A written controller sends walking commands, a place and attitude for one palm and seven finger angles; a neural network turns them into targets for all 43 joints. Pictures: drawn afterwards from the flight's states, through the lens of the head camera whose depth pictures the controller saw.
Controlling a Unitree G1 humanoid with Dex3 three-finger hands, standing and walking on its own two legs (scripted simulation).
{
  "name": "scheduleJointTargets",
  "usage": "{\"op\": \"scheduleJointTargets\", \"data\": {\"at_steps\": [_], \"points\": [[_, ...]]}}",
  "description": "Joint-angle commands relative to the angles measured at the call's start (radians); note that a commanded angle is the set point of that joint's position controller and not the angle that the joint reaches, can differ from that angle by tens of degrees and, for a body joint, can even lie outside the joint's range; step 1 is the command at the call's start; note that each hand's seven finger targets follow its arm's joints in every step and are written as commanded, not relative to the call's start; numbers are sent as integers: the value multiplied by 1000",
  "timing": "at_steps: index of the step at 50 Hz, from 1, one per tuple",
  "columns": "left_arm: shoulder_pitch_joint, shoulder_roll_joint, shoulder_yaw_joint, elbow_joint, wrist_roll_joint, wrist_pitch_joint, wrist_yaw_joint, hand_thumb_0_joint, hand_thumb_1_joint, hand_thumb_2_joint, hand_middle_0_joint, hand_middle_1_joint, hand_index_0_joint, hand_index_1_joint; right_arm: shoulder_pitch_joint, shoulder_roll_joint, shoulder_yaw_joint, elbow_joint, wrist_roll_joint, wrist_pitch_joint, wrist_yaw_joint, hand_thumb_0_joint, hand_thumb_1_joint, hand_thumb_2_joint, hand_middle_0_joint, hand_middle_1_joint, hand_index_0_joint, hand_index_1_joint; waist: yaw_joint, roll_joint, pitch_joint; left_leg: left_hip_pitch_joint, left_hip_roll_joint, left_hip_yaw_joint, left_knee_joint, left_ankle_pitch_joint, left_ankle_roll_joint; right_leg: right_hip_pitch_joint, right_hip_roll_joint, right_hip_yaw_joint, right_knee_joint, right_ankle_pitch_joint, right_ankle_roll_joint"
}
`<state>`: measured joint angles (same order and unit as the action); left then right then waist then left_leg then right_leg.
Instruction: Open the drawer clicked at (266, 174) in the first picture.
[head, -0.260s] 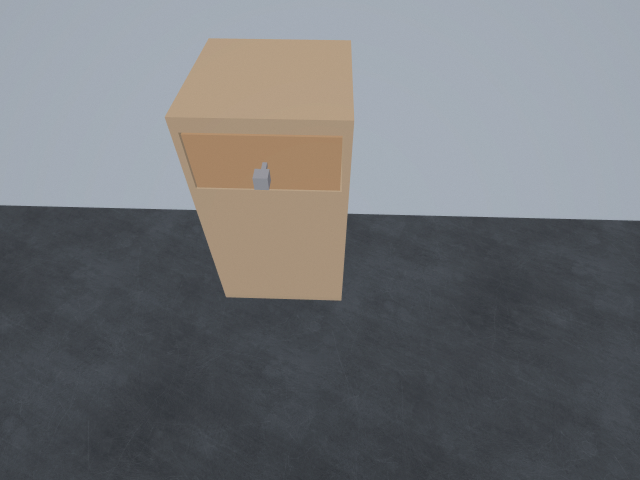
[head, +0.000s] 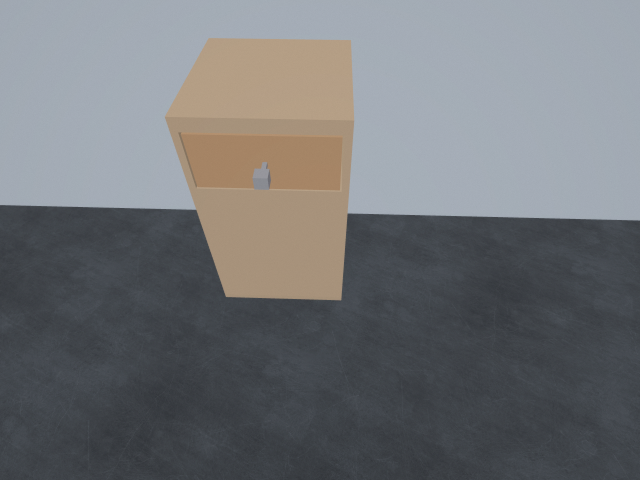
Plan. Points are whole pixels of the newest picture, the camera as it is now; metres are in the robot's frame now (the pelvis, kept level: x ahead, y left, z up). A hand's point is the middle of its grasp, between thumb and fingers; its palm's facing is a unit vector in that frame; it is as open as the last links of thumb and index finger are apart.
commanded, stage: stand and wait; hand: left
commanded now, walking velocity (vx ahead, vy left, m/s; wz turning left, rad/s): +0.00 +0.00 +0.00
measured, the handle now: (262, 174) +0.80 +0.19 -0.14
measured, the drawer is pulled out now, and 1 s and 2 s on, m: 0.00 0.00 0.00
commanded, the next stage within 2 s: look at it before walking up in 0.02 s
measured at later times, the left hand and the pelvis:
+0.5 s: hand out of the picture +0.00 +0.18 -0.17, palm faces +0.03 -0.97 -0.22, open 7.4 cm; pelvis +0.00 +0.00 +0.00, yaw +0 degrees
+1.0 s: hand out of the picture -0.01 +0.17 -0.19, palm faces +0.06 -0.99 -0.15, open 7.4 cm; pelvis +0.04 +0.01 -0.02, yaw +0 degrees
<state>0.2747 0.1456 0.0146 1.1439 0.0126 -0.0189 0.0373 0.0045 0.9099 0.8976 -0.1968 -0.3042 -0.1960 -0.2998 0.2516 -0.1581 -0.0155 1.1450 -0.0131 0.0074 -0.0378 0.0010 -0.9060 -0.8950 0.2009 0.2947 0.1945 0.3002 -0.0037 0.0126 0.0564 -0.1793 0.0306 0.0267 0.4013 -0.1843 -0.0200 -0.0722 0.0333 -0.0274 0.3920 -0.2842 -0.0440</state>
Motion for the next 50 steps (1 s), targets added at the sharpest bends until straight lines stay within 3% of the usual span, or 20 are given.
{"op": "scheduleJointTargets", "data": {"at_steps": [1, 26, 30, 35, 37, 39, 42, 45, 47, 48, 49, 50], "points": [[62, 125, 21, -24, -6, -9, 4, 0, 900, 900, -200, -300, -200, -300, 58, -102, -17, -19, -4, -15, -9, 0, -900, -900, 200, 300, 200, 300, -3, -9, 21, 62, 74, -63, -40, 145, 46, -113, -124, 92, -101, 195, -6], [32, 154, 24, -27, -5, -10, 2, 0, 900, 900, -200, -300, -200, -300, 31, -134, -18, -22, -3, -18, -8, 0, -900, -900, 200, 300, 200, 300, -3, -9, 9, 70, 77, -67, -45, 167, 44, -96, -129, 88, -103, 230, -5], [30, 157, 22, -25, -5, -9, 1, 0, 900, 900, -200, -300, -200, -300, 22, -133, -18, -23, -4, -14, -6, 0, -900, -900, 200, 300, 200, 300, -2, -14, 35, 62, 76, -69, -53, 131, 42, -118, -128, 91, -117, 176, -4], [18, 169, 24, -30, -5, -12, 1, 0, 900, 900, -200, -300, -200, -300, 19, -142, -19, -25, -3, -17, -6, 0, -900, -900, 200, 300, 200, 300, -4, -18, 9, 69, 77, -68, -48, 159, 42, -96, -131, 89, -109, 230, -3], [62, 106, 11, -11, -5, -4, 4, 0, 900, 900, -200, -300, -200, -300, 62, -78, -8, -7, -7, -8, -2, 0, -900, -900, 200, 300, 200, 300, -6, -28, -8, 72, 64, -50, -28, 62, 34, -98, -127, 91, -117, 85, 4], [75, 121, 18, -9, -1, 8, -3, 0, 900, 900, -200, -300, -200, -300, 65, -78, -13, -4, -15, 2, 5, 0, -900, -900, 200, 300, 200, 300, 0, -43, 67, -2, 37, -21, 7, -129, 32, -141, -135, 122, -144, -182, -20], [105, 137, 36, -15, 4, 11, -10, 0, 900, 900, -200, -300, -200, -300, 64, -61, -20, -29, -19, 0, 14, 0, -900, -900, 200, 300, 200, 300, 10, -119, 118, -115, 0, 31, 133, -195, 31, -151, -183, 202, -181, -359, -74], [109, 127, 46, -25, 7, 1, -14, 0, 900, 900, -200, -300, -200, -300, 75, -49, -27, -36, -17, -15, 16, 0, -900, -900, 200, 300, 200, 300, -2, -116, 151, -123, 16, 53, 182, -165, 33, -169, -213, 206, -133, -256, -110], [109, 115, 49, -34, 8, -3, -18, 0, 900, 900, -200, -300, -200, -300, 139, -46, -32, -20, -13, -27, 14, 0, -900, -900, 200, 300, 200, 300, -26, -35, 144, -28, 27, 51, 129, -130, 47, -222, -169, 145, -37, -153, -98], [91, 108, 51, -41, 7, -4, -22, 0, 900, 900, -200, -300, -200, -300, 206, -54, -32, 1, -13, -37, 12, 0, -900, -900, 200, 300, 200, 300, -51, 40, 128, 51, 57, -6, 60, -69, 69, -261, -116, 76, 88, -81, -76], [70, 76, 50, -60, 4, -9, -27, 0, 900, 900, -200, -300, -200, -300, 304, -98, -45, 35, -20, -48, 3, 0, -900, -900, 200, 300, 200, 300, -83, 195, 95, 185, 170, -191, -16, 16, 139, -384, -40, -14, 316, -33, -39], [-2, 61, 41, -95, 2, -20, -27, 0, 900, 900, -200, -300, -200, -300, 431, -136, -54, 69, -31, -53, -8, 0, -900, -900, 200, 300, 200, 300, -128, 320, 79, 308, 326, -428, -108, 183, 246, -568, 8, -85, 576, -234, -11]]}}
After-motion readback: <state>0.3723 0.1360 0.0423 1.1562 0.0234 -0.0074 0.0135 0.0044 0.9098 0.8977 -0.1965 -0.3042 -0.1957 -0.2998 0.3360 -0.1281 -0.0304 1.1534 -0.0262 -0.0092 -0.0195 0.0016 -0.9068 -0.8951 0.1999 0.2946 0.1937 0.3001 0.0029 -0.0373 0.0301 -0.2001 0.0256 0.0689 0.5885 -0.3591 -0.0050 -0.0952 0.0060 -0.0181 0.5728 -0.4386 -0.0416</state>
